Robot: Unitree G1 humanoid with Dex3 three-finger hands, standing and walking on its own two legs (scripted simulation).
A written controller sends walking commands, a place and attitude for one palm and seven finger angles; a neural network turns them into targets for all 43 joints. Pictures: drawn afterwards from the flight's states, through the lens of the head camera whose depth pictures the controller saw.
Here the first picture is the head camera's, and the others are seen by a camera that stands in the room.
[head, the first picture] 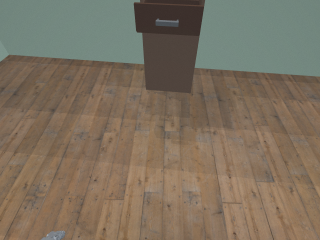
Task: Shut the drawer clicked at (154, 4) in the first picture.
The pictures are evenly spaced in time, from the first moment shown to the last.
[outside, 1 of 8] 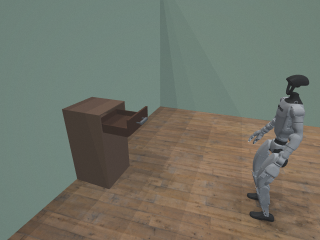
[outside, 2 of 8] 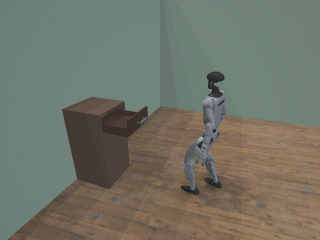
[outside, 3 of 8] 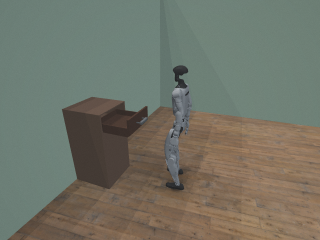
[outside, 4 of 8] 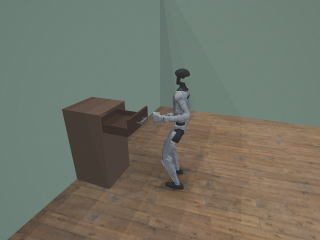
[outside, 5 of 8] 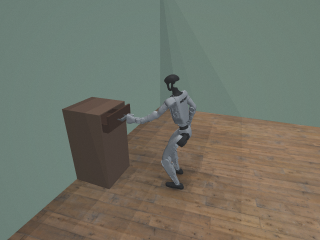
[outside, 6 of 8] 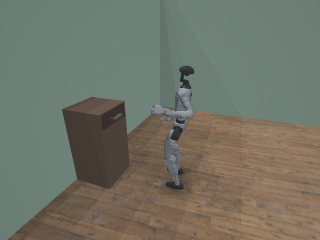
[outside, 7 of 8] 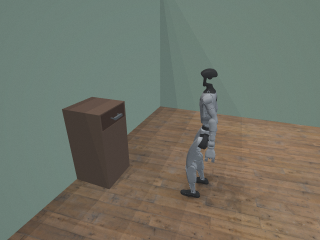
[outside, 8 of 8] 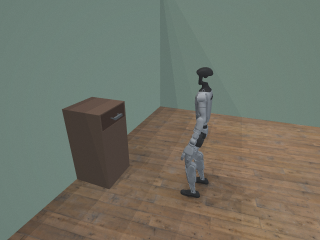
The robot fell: no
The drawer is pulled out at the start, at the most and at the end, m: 0.29 0.29 0.00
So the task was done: yes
